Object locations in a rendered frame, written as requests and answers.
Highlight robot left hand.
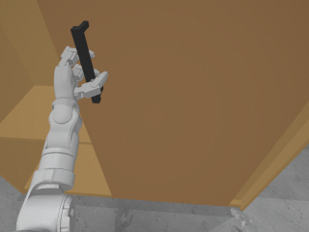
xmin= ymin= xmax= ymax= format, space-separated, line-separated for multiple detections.
xmin=53 ymin=46 xmax=108 ymax=102

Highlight robot left forearm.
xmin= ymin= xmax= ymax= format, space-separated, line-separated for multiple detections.
xmin=15 ymin=98 xmax=83 ymax=231

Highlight wardrobe door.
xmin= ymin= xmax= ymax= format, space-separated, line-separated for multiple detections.
xmin=234 ymin=102 xmax=309 ymax=200
xmin=37 ymin=0 xmax=309 ymax=207

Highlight robot right hand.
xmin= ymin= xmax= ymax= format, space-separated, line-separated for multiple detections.
xmin=231 ymin=208 xmax=260 ymax=232

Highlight robot left upper arm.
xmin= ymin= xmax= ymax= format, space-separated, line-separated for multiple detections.
xmin=12 ymin=193 xmax=76 ymax=232

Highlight handle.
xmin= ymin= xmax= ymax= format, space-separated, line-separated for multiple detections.
xmin=70 ymin=20 xmax=103 ymax=103

